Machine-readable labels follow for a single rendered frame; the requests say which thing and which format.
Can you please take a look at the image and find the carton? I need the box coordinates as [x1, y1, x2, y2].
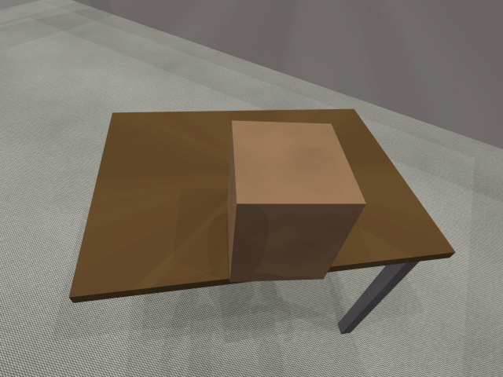
[227, 121, 366, 282]

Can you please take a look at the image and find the table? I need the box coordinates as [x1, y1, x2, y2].
[69, 109, 455, 334]

